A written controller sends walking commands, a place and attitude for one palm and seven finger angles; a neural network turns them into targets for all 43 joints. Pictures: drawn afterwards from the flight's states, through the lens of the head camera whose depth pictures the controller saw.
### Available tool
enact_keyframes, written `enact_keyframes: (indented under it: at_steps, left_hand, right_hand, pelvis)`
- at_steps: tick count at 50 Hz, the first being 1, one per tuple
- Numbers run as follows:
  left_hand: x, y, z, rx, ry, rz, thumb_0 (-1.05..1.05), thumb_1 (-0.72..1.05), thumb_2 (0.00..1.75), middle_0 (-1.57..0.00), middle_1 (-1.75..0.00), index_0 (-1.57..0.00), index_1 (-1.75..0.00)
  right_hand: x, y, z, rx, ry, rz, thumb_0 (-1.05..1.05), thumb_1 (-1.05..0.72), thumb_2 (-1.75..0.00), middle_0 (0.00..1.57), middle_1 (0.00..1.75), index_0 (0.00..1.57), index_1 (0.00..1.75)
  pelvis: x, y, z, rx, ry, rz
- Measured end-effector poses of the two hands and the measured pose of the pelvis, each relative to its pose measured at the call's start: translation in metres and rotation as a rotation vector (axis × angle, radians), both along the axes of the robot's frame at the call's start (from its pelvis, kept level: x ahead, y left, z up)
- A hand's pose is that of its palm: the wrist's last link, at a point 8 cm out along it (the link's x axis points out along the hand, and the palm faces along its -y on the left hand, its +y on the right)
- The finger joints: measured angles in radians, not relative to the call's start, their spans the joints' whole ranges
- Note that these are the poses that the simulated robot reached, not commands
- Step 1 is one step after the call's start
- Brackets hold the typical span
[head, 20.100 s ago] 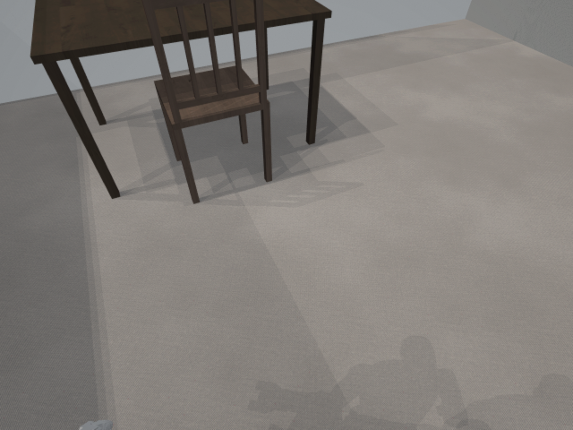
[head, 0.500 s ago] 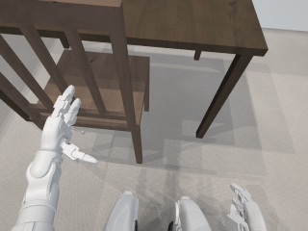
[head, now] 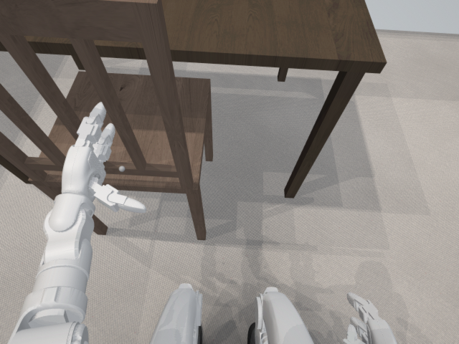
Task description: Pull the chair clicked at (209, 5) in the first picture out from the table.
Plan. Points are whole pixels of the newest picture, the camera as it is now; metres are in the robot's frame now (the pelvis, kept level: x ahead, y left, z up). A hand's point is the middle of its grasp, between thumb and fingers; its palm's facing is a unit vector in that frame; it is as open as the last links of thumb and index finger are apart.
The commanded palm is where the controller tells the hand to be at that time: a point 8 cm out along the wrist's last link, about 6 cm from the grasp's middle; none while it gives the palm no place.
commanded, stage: push the fingers through the gap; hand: left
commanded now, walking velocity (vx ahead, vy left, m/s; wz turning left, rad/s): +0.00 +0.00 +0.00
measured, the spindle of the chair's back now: (67, 116) +0.48 +0.30 +0.07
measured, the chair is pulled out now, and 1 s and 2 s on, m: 0.00 0.00 0.00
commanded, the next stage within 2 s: hook a spindle and tug to test in 0.90 s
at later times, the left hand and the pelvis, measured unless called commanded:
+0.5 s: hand (126, 145) +0.44 +0.20 +0.04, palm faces -0.02 -1.00 -0.04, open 17.0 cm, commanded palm +0.42 +0.24 +0.04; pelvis +0.00 +0.00 +0.00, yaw +0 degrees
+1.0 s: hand (126, 144) +0.45 +0.20 +0.04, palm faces -0.02 -1.00 -0.03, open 17.0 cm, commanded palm +0.43 +0.24 +0.04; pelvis +0.00 +0.01 +0.00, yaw +0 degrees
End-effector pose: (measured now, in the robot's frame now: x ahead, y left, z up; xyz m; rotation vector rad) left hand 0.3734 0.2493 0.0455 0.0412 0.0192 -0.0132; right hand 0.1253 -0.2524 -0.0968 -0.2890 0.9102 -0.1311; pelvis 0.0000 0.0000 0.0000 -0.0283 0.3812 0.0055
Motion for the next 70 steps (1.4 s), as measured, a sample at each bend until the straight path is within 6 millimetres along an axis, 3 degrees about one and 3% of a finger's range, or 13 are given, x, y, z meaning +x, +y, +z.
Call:
enact_keyframes:
  at_steps: [29, 40, 53, 60, 70]
  left_hand:
    - [0.056, -0.001, 0.000, -0.010, -0.002, -0.007, -0.02, -0.50, 0.30, -0.06, -0.08, -0.06, -0.08]
    - [0.053, 0.002, -0.004, -0.008, 0.011, 0.016, -0.01, -0.50, 0.30, -0.06, -0.08, -0.06, -0.08]
    - [0.056, 0.000, -0.004, -0.011, 0.012, -0.007, -0.02, -0.50, 0.30, -0.06, -0.09, -0.06, -0.09]
    - [0.059, -0.008, -0.004, -0.011, 0.011, -0.006, -0.01, -0.50, 0.30, -0.11, -0.25, -0.11, -0.25]
    - [0.055, -0.010, -0.002, 0.001, 0.008, 0.000, -0.02, -0.47, 0.31, -0.26, -0.72, -0.26, -0.72]
  right_hand:
    - [-0.034, -0.006, -0.008, -0.023, 0.127, -0.039, 0.01, -0.90, -0.90, 0.20, 0.30, 0.21, 0.30]
    - [-0.047, -0.003, -0.008, -0.008, 0.166, -0.063, 0.01, -0.90, -0.90, 0.20, 0.30, 0.21, 0.30]
    - [-0.035, -0.003, -0.005, -0.025, 0.150, -0.040, 0.01, -0.90, -0.90, 0.20, 0.30, 0.21, 0.30]
    - [-0.031, -0.003, -0.004, -0.017, 0.139, -0.042, 0.01, -0.90, -0.90, 0.20, 0.30, 0.21, 0.30]
    - [-0.035, -0.002, -0.007, 0.002, 0.154, -0.048, 0.01, -0.90, -0.90, 0.20, 0.30, 0.21, 0.30]
  pelvis:
    - [-0.002, 0.004, -0.005, -0.011, 0.041, -0.002]
    - [0.000, 0.005, -0.002, -0.008, 0.038, -0.012]
    - [0.000, 0.007, -0.002, -0.016, 0.041, 0.001]
    - [0.001, 0.006, -0.002, -0.012, 0.043, -0.004]
    - [0.002, 0.003, -0.001, -0.007, 0.037, -0.006]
